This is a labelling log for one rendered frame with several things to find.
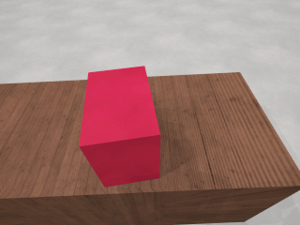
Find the pedestal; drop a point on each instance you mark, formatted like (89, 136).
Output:
(221, 160)

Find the carton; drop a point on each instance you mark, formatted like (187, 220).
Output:
(120, 135)

